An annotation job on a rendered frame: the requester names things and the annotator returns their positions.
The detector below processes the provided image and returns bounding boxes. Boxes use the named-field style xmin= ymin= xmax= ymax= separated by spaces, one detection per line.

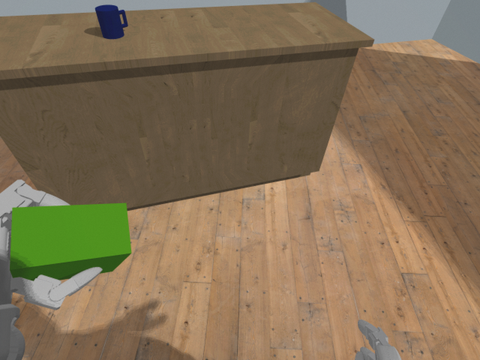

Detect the robot right hand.
xmin=355 ymin=319 xmax=401 ymax=360

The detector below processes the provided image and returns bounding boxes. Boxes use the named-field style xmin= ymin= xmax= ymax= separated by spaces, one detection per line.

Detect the robot left forearm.
xmin=0 ymin=304 xmax=26 ymax=360

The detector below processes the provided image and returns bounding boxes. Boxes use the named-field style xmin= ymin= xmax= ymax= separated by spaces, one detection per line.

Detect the sponge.
xmin=10 ymin=203 xmax=132 ymax=281

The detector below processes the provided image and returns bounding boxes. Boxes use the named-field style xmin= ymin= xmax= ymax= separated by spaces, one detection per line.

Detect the robot left hand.
xmin=0 ymin=179 xmax=103 ymax=310

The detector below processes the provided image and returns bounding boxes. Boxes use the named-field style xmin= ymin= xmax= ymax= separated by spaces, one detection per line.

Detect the table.
xmin=0 ymin=2 xmax=374 ymax=211

